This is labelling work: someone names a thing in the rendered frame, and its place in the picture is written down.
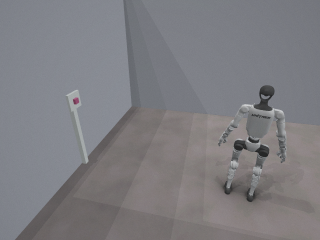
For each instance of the robot left upper arm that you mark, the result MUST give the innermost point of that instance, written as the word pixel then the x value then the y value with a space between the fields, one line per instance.
pixel 243 109

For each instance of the robot right hand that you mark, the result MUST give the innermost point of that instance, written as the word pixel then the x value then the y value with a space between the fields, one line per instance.
pixel 283 156

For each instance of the right robot forearm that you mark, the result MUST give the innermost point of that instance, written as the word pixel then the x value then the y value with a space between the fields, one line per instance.
pixel 282 143

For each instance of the panel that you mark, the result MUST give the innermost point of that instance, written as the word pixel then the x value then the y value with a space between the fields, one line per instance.
pixel 76 123

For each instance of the left robot shin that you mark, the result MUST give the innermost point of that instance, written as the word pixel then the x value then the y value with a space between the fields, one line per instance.
pixel 231 174

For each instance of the robot left foot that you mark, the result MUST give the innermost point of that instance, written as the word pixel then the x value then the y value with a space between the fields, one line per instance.
pixel 227 189

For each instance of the left robot forearm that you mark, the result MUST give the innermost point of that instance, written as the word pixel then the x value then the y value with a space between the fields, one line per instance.
pixel 228 130

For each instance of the robot left hand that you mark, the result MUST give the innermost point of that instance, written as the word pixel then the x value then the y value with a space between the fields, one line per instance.
pixel 221 140

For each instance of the robot right upper arm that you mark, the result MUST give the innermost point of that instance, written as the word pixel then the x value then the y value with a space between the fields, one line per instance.
pixel 280 122

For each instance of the button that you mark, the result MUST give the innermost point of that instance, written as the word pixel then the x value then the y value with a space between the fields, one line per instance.
pixel 76 100

